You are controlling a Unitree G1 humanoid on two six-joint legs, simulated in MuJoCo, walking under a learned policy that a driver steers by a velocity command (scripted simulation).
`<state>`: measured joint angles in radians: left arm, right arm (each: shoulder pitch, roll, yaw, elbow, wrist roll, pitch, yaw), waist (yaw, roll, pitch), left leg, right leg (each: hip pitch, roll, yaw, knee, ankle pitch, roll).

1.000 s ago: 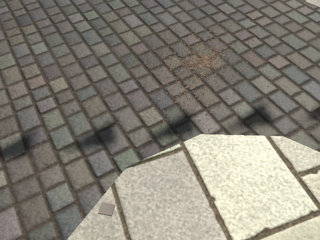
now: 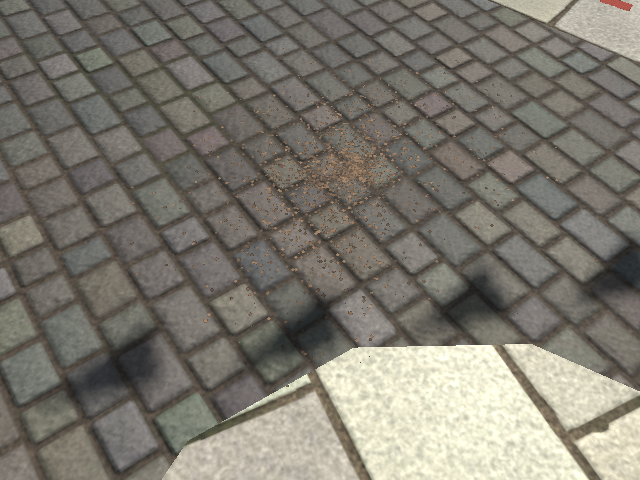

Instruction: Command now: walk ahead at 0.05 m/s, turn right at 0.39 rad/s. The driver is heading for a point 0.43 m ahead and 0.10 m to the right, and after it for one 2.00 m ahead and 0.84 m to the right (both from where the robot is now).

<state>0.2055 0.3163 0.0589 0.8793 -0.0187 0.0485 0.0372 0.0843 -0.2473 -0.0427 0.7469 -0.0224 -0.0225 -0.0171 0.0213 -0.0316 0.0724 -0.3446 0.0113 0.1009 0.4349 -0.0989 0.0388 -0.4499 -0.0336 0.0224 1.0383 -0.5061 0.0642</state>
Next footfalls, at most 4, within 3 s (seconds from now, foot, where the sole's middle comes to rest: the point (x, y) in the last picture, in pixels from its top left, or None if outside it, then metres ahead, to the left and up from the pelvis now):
0.20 right None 0.05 -0.13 -0.77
0.72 left None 0.15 0.07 -0.77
1.12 right None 0.34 -0.30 -0.77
1.56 left None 0.45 -0.06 -0.77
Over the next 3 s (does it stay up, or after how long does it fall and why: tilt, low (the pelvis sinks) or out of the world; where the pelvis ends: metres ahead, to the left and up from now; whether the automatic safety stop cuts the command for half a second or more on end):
stays up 0.55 -0.36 0.00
